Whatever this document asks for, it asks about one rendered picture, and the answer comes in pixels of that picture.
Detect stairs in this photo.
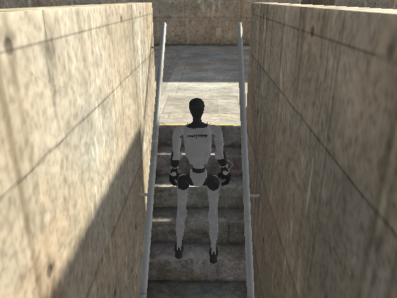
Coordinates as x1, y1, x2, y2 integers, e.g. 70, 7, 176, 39
146, 125, 247, 298

